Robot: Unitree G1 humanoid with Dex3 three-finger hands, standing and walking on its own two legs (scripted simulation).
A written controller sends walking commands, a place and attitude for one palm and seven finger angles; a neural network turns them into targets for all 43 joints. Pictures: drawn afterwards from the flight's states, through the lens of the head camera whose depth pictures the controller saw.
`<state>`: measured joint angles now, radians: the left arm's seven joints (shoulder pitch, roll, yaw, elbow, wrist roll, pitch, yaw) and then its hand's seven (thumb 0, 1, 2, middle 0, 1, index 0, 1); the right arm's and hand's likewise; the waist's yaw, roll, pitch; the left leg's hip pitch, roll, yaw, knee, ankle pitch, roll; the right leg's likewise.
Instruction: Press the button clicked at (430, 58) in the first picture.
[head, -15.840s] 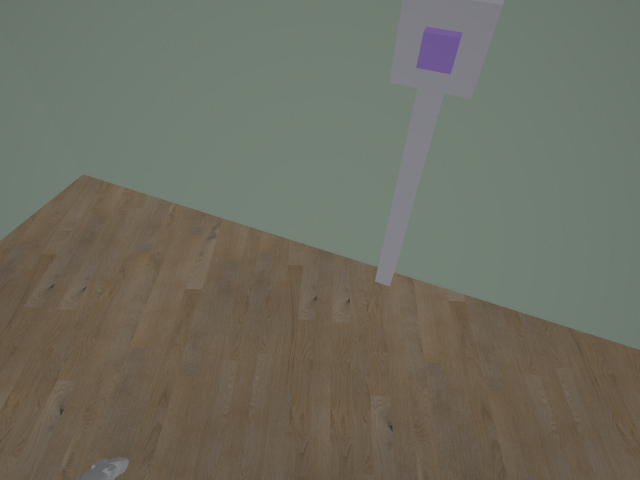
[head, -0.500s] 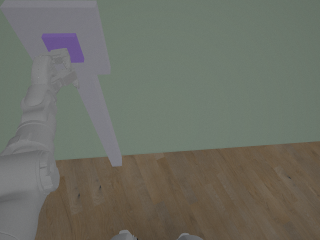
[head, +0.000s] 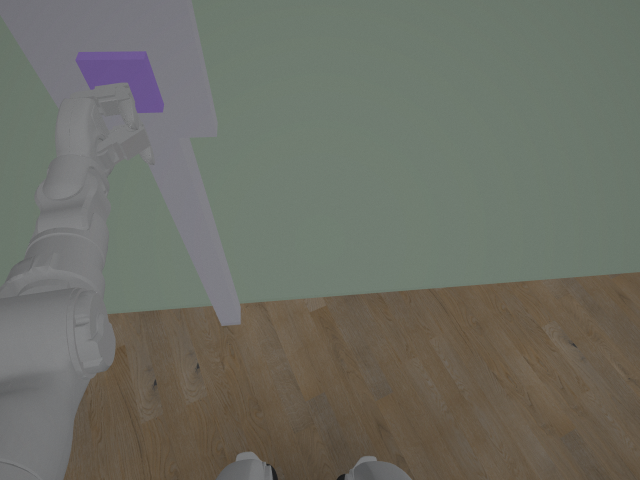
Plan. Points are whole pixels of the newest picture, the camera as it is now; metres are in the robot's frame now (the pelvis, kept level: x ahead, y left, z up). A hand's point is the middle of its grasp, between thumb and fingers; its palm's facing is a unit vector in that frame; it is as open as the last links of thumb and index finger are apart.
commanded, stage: pull the fist back off the button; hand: left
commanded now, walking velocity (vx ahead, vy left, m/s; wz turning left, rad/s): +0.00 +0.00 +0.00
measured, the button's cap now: (124, 78) +0.56 +0.20 +0.16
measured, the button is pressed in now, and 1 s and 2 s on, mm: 12 0 0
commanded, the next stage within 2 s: draw the hand back to the body in 0.86 s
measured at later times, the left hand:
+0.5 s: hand (139, 157) +0.47 +0.18 +0.13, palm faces +0.03 -1.00 +0.01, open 3.0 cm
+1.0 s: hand (128, 195) +0.41 +0.18 +0.13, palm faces +0.04 -1.00 +0.00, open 3.1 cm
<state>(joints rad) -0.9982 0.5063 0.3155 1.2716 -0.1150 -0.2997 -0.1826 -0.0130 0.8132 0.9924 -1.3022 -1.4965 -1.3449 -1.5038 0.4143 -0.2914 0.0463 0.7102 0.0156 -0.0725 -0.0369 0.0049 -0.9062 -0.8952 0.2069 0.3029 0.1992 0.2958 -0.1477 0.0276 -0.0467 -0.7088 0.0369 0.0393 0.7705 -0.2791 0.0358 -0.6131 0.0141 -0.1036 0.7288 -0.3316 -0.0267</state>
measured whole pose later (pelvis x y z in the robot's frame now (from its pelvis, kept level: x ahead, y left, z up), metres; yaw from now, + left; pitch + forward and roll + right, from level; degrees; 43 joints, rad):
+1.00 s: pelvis +0.03 -0.01 +0.02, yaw +1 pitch +4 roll -1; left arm -0.40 0.28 0.21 0.52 -0.22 -0.11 -0.17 0.01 0.90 0.90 -1.30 -1.50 -1.30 -1.50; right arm 0.21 -0.26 0.05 0.61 0.05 -0.04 -0.06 0.01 -0.91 -0.90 0.21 0.30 0.20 0.30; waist 0.00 0.04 -0.04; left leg -0.43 0.01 0.04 0.65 -0.29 0.03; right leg -0.34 0.00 -0.09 0.62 -0.35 -0.03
